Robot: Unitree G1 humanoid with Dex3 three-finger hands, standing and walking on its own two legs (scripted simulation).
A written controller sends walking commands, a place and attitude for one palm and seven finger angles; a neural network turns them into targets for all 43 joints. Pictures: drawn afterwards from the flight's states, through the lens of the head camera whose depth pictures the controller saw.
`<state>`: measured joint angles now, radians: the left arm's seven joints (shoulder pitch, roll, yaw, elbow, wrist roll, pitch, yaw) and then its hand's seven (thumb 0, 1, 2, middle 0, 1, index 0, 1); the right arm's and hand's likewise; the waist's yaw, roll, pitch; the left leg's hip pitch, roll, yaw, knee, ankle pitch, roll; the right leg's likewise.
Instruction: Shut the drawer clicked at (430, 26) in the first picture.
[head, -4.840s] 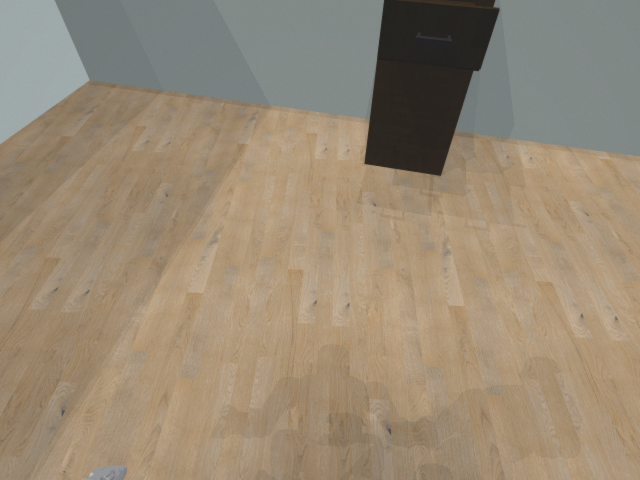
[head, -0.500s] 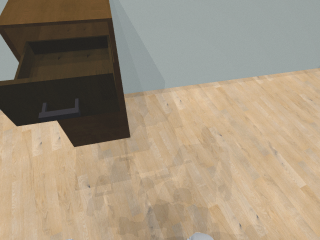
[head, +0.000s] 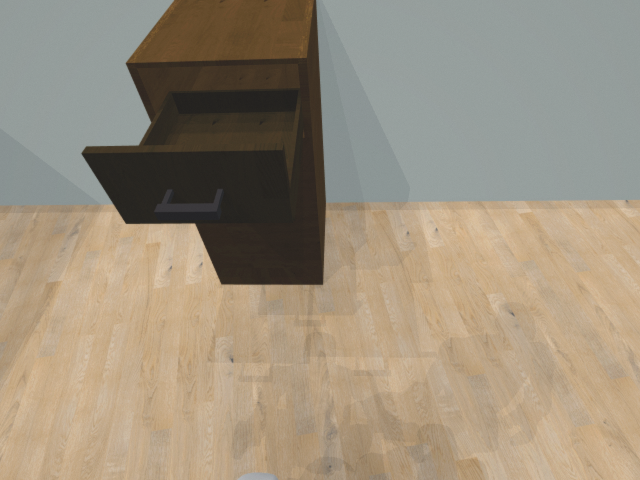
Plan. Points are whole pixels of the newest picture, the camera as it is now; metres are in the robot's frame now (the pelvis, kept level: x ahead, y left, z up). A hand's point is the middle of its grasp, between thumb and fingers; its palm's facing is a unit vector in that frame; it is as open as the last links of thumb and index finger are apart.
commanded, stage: take the last steps up to it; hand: left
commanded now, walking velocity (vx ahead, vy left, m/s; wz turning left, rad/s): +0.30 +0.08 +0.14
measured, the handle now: (191, 203) +0.55 +0.28 -0.01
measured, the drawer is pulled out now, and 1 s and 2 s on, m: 0.30 0.30 0.30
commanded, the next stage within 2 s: come to a stop and stand still in 0.92 s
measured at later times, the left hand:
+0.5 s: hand out of the picture +0.10 +0.25 -0.18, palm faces +0.07 -0.98 -0.19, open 7.4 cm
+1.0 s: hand (202, 410) +0.24 +0.22 -0.17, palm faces +0.10 -0.97 -0.21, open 7.3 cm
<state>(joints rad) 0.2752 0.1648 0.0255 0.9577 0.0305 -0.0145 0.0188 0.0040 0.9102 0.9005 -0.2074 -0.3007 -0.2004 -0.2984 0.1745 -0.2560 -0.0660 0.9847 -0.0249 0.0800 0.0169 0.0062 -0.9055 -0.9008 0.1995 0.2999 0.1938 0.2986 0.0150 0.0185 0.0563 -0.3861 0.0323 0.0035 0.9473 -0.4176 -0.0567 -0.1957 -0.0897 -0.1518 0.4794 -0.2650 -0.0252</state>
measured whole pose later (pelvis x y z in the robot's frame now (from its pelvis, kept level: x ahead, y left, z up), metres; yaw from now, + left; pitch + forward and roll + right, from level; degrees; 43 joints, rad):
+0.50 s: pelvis +0.07 +0.06 +0.00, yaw +2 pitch -2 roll +1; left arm 0.24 0.20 0.05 1.06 0.03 0.01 -0.01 0.01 0.91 0.90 -0.20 -0.30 -0.19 -0.30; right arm 0.40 -0.15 -0.02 1.11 -0.02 -0.04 -0.02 0.00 -0.92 -0.90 0.20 0.30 0.20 0.30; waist 0.00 -0.03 0.04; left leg 0.04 -0.03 0.11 0.28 -0.29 0.04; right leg -0.55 -0.12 -0.07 0.93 -0.24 0.03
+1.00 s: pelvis +0.22 +0.04 +0.00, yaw +2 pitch -1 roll -1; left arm 0.26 0.17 0.04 1.07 0.03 -0.05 0.01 -0.01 0.93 0.90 -0.20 -0.30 -0.20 -0.30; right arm 0.23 -0.18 -0.06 1.05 -0.03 -0.01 0.00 0.01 -0.93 -0.90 0.20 0.30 0.19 0.30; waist 0.01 0.02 0.02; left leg -0.44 0.11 0.08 0.76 -0.27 -0.03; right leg -0.17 -0.02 -0.15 0.40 -0.21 -0.04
